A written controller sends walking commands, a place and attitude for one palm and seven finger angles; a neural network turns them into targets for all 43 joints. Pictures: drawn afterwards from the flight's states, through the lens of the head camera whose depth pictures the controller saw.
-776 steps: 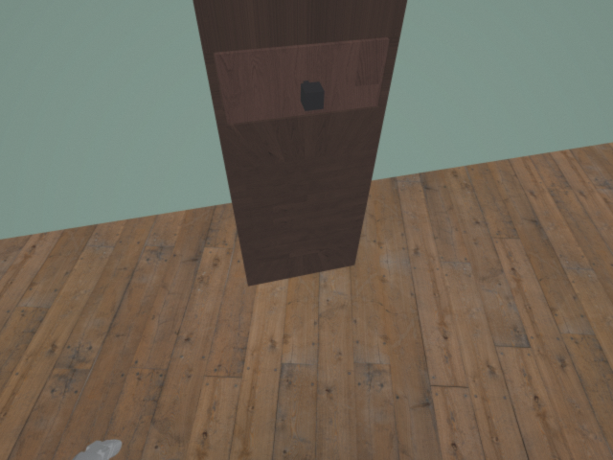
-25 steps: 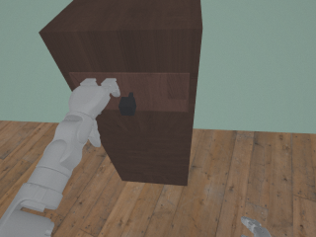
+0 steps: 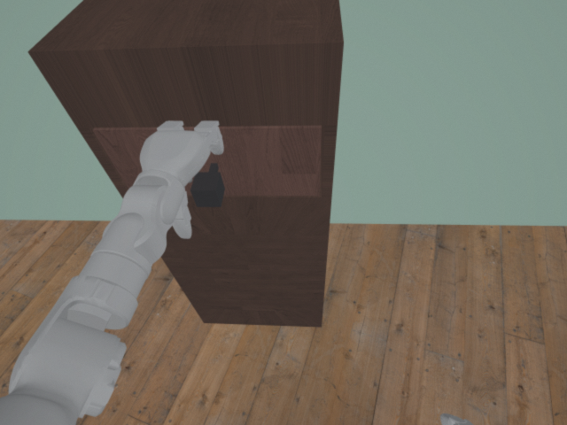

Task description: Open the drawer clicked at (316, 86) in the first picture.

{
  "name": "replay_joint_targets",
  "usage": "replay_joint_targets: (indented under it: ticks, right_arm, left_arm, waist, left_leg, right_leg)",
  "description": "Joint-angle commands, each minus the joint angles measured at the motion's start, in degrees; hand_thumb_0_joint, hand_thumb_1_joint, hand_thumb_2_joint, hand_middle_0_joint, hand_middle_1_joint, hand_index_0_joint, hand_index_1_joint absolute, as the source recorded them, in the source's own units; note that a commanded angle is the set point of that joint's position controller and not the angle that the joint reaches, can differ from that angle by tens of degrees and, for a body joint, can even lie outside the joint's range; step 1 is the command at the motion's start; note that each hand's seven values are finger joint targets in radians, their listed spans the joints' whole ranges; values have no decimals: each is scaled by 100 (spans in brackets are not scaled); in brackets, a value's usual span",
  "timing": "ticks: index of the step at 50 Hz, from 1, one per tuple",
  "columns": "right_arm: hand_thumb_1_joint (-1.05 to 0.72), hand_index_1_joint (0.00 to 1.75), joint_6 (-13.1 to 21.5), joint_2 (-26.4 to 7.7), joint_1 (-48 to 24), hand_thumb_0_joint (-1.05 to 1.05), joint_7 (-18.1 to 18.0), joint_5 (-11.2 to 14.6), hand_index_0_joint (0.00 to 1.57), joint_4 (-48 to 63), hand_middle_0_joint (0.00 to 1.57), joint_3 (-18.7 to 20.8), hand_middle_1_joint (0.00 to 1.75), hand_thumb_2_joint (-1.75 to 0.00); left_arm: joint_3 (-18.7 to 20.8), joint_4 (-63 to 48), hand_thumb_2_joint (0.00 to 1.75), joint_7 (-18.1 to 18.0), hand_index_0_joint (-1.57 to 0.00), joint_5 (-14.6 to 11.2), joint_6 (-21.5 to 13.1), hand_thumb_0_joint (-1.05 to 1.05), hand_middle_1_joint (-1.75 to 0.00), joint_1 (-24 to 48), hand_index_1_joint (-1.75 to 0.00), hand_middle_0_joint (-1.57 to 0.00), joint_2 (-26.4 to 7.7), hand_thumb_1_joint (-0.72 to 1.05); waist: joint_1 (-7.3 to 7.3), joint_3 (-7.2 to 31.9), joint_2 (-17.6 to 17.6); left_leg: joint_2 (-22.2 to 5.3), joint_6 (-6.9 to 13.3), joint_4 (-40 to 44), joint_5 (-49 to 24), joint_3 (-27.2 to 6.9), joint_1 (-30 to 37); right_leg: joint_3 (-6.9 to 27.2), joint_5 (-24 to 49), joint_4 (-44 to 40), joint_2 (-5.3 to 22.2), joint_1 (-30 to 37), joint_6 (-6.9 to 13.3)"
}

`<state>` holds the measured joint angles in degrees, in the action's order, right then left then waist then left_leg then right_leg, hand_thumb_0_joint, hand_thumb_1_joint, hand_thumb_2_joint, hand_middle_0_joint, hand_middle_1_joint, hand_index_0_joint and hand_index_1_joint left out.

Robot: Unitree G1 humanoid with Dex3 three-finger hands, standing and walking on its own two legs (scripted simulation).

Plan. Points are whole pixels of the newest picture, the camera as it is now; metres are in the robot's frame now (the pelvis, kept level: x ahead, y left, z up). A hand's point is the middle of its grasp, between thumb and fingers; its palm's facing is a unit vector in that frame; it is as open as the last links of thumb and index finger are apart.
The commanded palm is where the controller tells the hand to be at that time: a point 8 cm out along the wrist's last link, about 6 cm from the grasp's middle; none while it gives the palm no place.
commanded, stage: move the hooked fingers above the handle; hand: left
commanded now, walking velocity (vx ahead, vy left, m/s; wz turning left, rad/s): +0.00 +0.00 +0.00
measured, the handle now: (210, 181) +0.50 +0.16 +0.04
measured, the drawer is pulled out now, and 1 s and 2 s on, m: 0.00 0.00 0.00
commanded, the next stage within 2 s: lower the fingers behind the handle in 0.86 s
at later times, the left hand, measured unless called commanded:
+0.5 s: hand (191, 174) +0.45 +0.17 +0.11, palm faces -0.01 -0.02 -1.00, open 13.9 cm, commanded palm +0.43 +0.17 +0.17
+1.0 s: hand (196, 169) +0.46 +0.16 +0.11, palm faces -0.01 -0.02 -1.00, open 13.8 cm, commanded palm +0.44 +0.17 +0.16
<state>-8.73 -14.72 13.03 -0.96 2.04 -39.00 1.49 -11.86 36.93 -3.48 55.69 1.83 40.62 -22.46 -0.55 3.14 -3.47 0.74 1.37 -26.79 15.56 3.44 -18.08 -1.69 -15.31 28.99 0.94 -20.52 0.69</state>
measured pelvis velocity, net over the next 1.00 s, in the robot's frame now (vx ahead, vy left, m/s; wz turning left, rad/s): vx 0.00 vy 0.00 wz -0.01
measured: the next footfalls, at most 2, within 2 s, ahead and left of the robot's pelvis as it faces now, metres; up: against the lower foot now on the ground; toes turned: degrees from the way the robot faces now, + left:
none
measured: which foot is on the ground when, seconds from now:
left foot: down 0.00-1.00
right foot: down 0.00-1.00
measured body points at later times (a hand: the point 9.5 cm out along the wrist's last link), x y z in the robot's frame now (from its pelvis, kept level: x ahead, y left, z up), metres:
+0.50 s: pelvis +0.00 -0.01 +0.00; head +0.04 -0.04 +0.45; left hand +0.44 +0.17 +0.16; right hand +0.08 -0.27 -0.14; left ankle -0.03 +0.10 -0.74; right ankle -0.01 -0.11 -0.74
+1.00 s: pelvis +0.00 +0.00 +0.00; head +0.04 -0.03 +0.44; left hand +0.46 +0.16 +0.16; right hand +0.08 -0.26 -0.14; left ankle -0.03 +0.10 -0.74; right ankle -0.01 -0.11 -0.74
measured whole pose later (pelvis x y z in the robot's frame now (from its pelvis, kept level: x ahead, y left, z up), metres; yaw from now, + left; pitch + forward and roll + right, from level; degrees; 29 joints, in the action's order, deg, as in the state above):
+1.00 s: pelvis +0.00 +0.00 +0.00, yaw -1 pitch +9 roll +1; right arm -8.5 -14.7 16.0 -1.5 1.9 -39.1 2.2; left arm -9.8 47.2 -5.4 57.2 1.3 46.7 -22.4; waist 1.4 4.5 -3.4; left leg 0.2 1.3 -28.7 16.3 4.0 -21.1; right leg -1.1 -15.7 30.7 0.5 -23.7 0.9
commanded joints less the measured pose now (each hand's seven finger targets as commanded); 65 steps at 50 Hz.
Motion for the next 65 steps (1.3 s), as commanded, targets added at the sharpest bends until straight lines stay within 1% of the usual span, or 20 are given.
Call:
replay_joint_targets:
  ticks: [1, 4, 5, 9, 12, 15, 17, 22, 24, 31, 34, 40, 43, 45, 48, 54, 59, 62, 63, 65]
  right_arm:
    - [-90, 30, 204, -669, 52, 0, -59, -46, 20, 560, 20, 253, 30, -90]
    - [-90, 30, 202, -710, 178, 0, -68, -67, 20, 528, 20, 294, 30, -90]
    - [-90, 30, 213, -701, 205, 0, -59, -61, 20, 517, 20, 285, 30, -90]
    - [-90, 30, 216, -709, 273, 0, -42, -101, 20, 535, 20, 345, 30, -90]
    - [-90, 30, 197, -711, 258, 0, -48, -66, 20, 501, 20, 312, 30, -90]
    - [-90, 30, 191, -757, 228, 0, -74, -61, 20, 534, 20, 306, 30, -90]
    - [-90, 30, 210, -709, 198, 0, -70, -49, 20, 568, 20, 327, 30, -90]
    - [-90, 30, 224, -721, 201, 0, -94, -26, 20, 578, 20, 337, 30, -90]
    - [-90, 30, 229, -749, 231, 0, -119, -32, 20, 547, 20, 334, 30, -90]
    - [-90, 30, 272, -693, 218, 0, -106, -32, 20, 464, 20, 303, 30, -90]
    - [-90, 30, 264, -730, 231, 0, -110, -61, 20, 485, 20, 301, 30, -90]
    - [-90, 30, 232, -738, 202, 0, -140, -36, 20, 548, 20, 253, 30, -90]
    - [-90, 30, 238, -717, 249, 0, -145, -70, 20, 609, 20, 290, 30, -90]
    - [-90, 30, 212, -706, 255, 0, -120, -57, 20, 626, 20, 288, 30, -90]
    - [-90, 30, 210, -732, 275, 0, -123, -51, 20, 590, 20, 301, 30, -90]
    - [-90, 30, 228, -732, 354, 0, -83, -93, 20, 553, 20, 357, 30, -90]
    - [-90, 30, 232, -714, 393, 0, -44, -83, 20, 479, 20, 387, 30, -90]
    - [-90, 30, 242, -711, 395, 0, -47, -101, 20, 471, 20, 396, 30, -90]
    - [-90, 30, 239, -691, 374, 0, -42, -95, 20, 470, 20, 388, 30, -90]
    - [-90, 30, 244, -725, 415, 0, -50, -96, 20, 420, 20, 394, 30, -90]
  left_arm:
    - [622, -709, 30, -350, -30, 95, -72, 0, -120, 2880, -120, -30, -1138, -50]
    - [805, -477, 30, -419, -30, 129, -99, 0, -120, 2883, -120, -30, -1328, -50]
    - [630, -493, 30, -434, -30, 112, -119, 0, -120, 3112, -120, -30, -1162, -50]
    - [831, -577, 30, -521, -30, 151, -173, 0, -120, 3027, -120, -30, -1321, -50]
    - [831, -216, 30, -550, -30, 154, -64, 0, -120, 2881, -120, -30, -1319, -50]
    - [1145, -303, 30, -562, -30, 204, -49, 0, -120, 2876, -120, -30, -1758, -50]
    - [833, -455, 30, -521, -30, 190, -60, 0, -120, 2913, -120, -30, -1385, -50]
    - [638, -510, 30, -385, -30, 84, -113, 0, -120, 2883, -120, -30, -1170, -50]
    - [822, -506, 30, -393, -30, 117, -173, 0, -120, 2991, -120, -30, -1426, -50]
    - [508, -334, 30, -587, -30, 164, -131, 0, -120, 3576, -120, -30, -1070, -50]
    - [759, -131, 30, -621, -30, 162, -46, 0, -120, 3493, -120, -30, -1324, -50]
    - [585, 263, 30, -497, -30, 209, 108, 0, -120, 3504, -120, -30, -1171, -50]
    - [733, -1, 30, -438, -30, 212, -25, 0, -120, 3382, -120, -30, -1290, -50]
    - [567, -30, 30, -388, -30, 179, -70, 0, -120, 3245, -120, -30, -1083, -50]
    - [680, -66, 30, -401, -30, 140, -105, 0, -120, 3218, -120, -30, -1201, -50]
    - [826, -322, 30, -593, -30, 205, -258, 0, -120, 3075, -120, -30, -1305, -50]
    - [638, -237, 30, -759, -30, 267, -214, 0, -120, 3146, -120, -30, -1038, -50]
    - [780, -259, 30, -854, -30, 286, -204, 0, -120, 3099, -120, -30, -1184, -50]
    - [611, -184, 30, -862, -30, 272, -174, 0, -120, 3105, -120, -30, -983, -50]
    - [695, 40, 30, -898, -30, 294, -133, 0, -120, 3137, -120, -30, -1065, -50]
  waist:
    - [102, 2071, 544]
    - [112, 2218, 559]
    - [186, 2158, 481]
    - [86, 2549, 479]
    - [132, 2165, 606]
    - [34, 2345, 536]
    - [115, 2273, 434]
    - [211, 2079, 590]
    - [209, 2118, 655]
    - [320, 2063, 379]
    - [240, 2270, 488]
    - [309, 2067, 600]
    - [189, 2433, 491]
    - [233, 2310, 527]
    - [243, 2088, 620]
    - [173, 2367, 428]
    - [303, 2228, 425]
    - [238, 2425, 373]
    - [296, 2301, 330]
    - [345, 2203, 540]
  left_leg:
    - [30, 48, -8, -2262, -90, 615]
    - [47, 49, -57, -2313, -63, 542]
    - [44, 55, -59, -2268, -79, 501]
    - [47, 67, -117, -2526, -53, 591]
    - [47, 86, -59, -2219, -9, 344]
    - [54, 97, -6, -2152, 20, 273]
    - [46, 101, -18, -2170, 33, 385]
    - [47, 122, -2, -1969, -4, 488]
    - [47, 125, -9, -1968, -23, 518]
    - [39, 70, -52, -1808, -101, 579]
    - [50, 73, -73, -1908, -70, 534]
    - [32, 87, -57, -1767, -36, 356]
    - [30, 92, -111, -2093, -34, 496]
    - [25, 87, -136, -2234, -54, 497]
    - [15, 96, -96, -1970, -38, 425]
    - [19, 72, -164, -2280, -55, 518]
    - [6, 56, -222, -2244, -88, 511]
    - [23, 67, -250, -2274, -82, 518]
    - [22, 63, -260, -2242, -84, 501]
    - [10, 76, -257, -2054, -83, 409]
  right_leg:
    - [76, 2174, -30, -139, 931, 166]
    - [104, 2262, 0, -138, 1024, 161]
    - [97, 2274, 12, -139, 930, 155]
    - [124, 2487, 75, -153, 1141, 164]
    - [110, 2392, 27, -153, 1045, 134]
    - [162, 2365, 31, -131, 1258, 136]
    - [140, 2359, 4, -137, 1133, 135]
    - [134, 2158, -90, -143, 960, 109]
    - [142, 2074, -101, -146, 972, 117]
    - [92, 1718, -49, -165, 563, 143]
    - [116, 1867, -31, -145, 808, 143]
    - [109, 1825, -26, -127, 715, 118]
    - [123, 2135, 58, -131, 913, 133]
    - [95, 2219, 64, -146, 839, 134]
    - [108, 2024, -15, -150, 744, 120]
    - [104, 2161, 63, -176, 810, 158]
    - [69, 2029, 89, -207, 552, 160]
    - [92, 2103, 134, -210, 646, 161]
    - [76, 2079, 126, -209, 536, 159]
    - [77, 1942, 98, -210, 475, 140]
